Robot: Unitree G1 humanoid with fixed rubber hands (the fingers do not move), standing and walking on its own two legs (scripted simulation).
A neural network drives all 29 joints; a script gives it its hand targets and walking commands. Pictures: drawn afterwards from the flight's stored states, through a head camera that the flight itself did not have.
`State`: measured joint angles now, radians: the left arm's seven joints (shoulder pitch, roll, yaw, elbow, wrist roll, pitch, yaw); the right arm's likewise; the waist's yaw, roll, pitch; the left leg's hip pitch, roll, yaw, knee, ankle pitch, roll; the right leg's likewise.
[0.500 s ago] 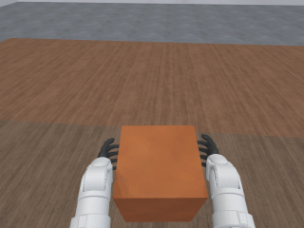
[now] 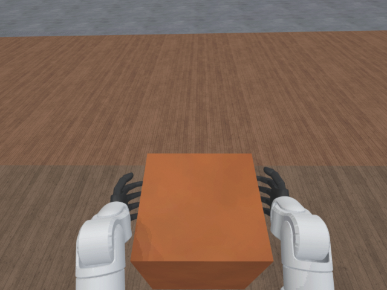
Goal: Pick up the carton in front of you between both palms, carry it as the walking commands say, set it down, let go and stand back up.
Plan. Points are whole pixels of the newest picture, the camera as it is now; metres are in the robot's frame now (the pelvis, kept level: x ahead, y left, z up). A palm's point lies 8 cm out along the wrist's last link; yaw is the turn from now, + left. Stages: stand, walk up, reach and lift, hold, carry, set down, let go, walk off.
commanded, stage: carry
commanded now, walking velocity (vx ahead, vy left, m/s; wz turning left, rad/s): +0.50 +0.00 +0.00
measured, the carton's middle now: (198, 225) +0.26 +0.00 +0.00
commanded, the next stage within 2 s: none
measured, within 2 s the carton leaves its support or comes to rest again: neither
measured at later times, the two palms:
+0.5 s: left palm (149, 109) +0.56 +0.13 +0.08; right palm (254, 102) +0.59 -0.16 +0.08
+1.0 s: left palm (159, 55) +0.91 +0.14 +0.08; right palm (237, 50) +0.91 -0.16 +0.09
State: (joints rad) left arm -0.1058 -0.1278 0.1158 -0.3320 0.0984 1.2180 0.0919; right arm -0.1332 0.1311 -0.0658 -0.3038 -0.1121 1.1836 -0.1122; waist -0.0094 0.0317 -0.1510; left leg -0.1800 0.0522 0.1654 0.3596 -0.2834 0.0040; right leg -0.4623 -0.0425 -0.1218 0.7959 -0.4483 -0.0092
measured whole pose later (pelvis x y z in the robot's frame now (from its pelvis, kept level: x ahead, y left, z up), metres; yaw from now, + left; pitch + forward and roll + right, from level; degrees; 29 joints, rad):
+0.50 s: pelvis +0.31 -0.03 +0.00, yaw +2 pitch +5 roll +2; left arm -0.16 -0.13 0.11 -0.38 0.11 1.22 0.09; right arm -0.17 0.14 -0.09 -0.38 -0.12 1.20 -0.10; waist 0.02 0.00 -0.07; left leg -0.60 0.06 0.18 0.59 -0.09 0.02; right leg 0.03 -0.03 -0.21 0.24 -0.35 -0.02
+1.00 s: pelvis +0.65 -0.01 -0.01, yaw +0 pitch +4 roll -1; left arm -0.09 -0.13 0.07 -0.43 0.11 1.20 0.10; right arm -0.12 0.13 -0.07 -0.40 -0.10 1.16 -0.10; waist -0.01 0.01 -0.08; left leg 0.04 0.03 0.22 0.25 -0.36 0.01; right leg -0.57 -0.08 -0.18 0.55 -0.07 -0.01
